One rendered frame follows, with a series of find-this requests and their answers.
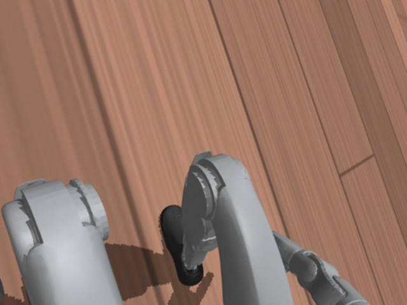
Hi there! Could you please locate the right robot hand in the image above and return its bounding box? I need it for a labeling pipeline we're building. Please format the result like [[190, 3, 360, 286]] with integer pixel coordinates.
[[272, 231, 304, 274]]

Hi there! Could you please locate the right robot foot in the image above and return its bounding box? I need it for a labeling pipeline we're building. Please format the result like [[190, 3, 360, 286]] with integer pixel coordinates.
[[160, 205, 204, 286]]

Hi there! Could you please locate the right robot arm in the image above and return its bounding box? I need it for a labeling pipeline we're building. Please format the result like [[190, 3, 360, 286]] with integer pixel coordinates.
[[289, 249, 370, 305]]

